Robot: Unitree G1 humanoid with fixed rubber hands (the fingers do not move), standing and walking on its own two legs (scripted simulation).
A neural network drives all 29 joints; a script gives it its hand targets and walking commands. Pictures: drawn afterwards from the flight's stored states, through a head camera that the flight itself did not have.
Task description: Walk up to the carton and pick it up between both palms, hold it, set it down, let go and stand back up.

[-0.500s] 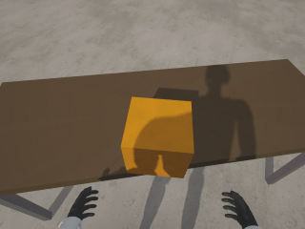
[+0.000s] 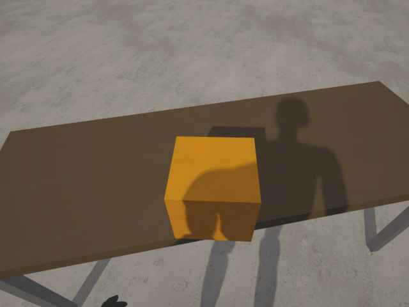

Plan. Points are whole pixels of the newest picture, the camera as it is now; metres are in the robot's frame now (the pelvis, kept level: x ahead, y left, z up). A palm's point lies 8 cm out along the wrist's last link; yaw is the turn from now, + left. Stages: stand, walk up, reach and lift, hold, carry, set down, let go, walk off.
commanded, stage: stand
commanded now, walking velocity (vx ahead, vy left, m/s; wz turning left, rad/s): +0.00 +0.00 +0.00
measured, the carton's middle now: (213, 189) +0.39 +0.01 -0.04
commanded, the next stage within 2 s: none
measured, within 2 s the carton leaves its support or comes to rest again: neither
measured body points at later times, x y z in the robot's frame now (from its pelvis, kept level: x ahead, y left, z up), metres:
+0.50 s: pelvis -0.02 +0.01 +0.00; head -0.03 +0.01 +0.45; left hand +0.04 +0.24 -0.13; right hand -0.01 -0.22 -0.15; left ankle +0.03 +0.11 -0.73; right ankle -0.04 -0.10 -0.73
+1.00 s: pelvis -0.02 +0.02 +0.01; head -0.03 +0.01 +0.46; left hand +0.00 +0.23 -0.15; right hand -0.04 -0.20 -0.16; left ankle +0.03 +0.11 -0.73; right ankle -0.04 -0.10 -0.73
